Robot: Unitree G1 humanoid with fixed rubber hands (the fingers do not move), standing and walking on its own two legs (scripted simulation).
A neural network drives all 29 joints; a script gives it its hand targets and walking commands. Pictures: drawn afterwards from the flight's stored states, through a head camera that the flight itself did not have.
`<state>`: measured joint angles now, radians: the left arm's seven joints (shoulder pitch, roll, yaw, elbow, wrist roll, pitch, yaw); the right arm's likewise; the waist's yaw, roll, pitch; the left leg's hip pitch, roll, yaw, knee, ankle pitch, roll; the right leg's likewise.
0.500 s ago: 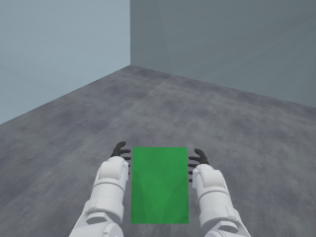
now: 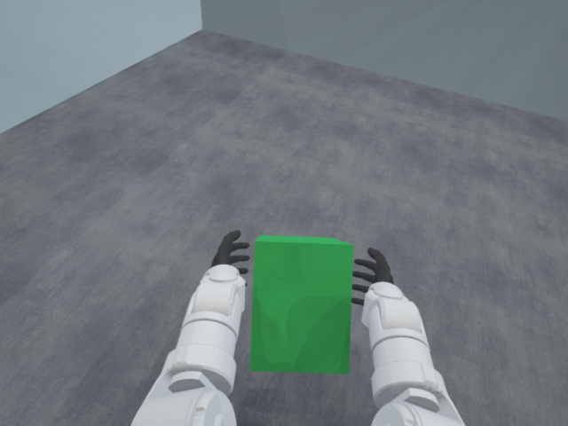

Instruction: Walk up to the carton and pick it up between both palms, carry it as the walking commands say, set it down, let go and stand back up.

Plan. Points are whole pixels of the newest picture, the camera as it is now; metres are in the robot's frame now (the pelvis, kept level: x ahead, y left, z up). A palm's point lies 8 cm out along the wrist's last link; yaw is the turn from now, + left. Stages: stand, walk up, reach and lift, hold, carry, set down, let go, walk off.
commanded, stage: set down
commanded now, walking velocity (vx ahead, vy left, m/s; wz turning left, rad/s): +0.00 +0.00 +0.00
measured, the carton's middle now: (297, 293) +0.39 -0.01 -0.09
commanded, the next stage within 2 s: none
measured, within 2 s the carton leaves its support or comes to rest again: neither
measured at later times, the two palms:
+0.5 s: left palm (224, 300) +0.35 +0.12 -0.08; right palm (357, 304) +0.37 -0.12 -0.08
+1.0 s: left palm (220, 311) +0.37 +0.14 -0.16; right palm (337, 318) +0.39 -0.10 -0.16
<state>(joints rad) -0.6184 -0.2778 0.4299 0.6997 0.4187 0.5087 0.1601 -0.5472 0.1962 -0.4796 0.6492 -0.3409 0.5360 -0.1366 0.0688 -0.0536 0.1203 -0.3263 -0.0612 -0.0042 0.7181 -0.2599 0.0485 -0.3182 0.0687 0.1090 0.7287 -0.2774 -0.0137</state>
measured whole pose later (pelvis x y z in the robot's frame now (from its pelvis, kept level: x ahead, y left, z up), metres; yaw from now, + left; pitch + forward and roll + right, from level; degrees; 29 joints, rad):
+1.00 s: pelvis +0.00 -0.03 -0.10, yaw +3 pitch +21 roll +0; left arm -0.65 -0.14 0.33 0.72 0.17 0.16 0.20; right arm -0.62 0.19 -0.29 0.68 -0.18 0.17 -0.31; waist 0.07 0.01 0.02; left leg -1.20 -0.07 -0.05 1.26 -0.43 0.00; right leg -1.19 0.09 0.02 1.27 -0.46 -0.03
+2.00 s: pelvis -0.06 -0.02 -0.26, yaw +1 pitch +20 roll -3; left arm -1.13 -0.03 0.24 0.48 0.03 0.38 0.41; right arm -1.18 -0.04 -0.24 0.56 0.00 0.40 -0.31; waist 0.08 0.02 0.53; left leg -1.71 -0.08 -0.04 1.86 -0.49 0.01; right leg -1.67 0.10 -0.03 1.85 -0.53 0.01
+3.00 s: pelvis -0.06 -0.03 -0.36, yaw +1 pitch +26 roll +0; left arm -1.50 0.11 0.39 0.87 0.11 0.29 0.17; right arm -1.53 -0.20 -0.23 0.98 -0.01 0.31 -0.21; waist 0.07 -0.03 0.52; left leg -2.08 -0.08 0.00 2.13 -0.51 -0.01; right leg -2.06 0.11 -0.03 2.15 -0.54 0.00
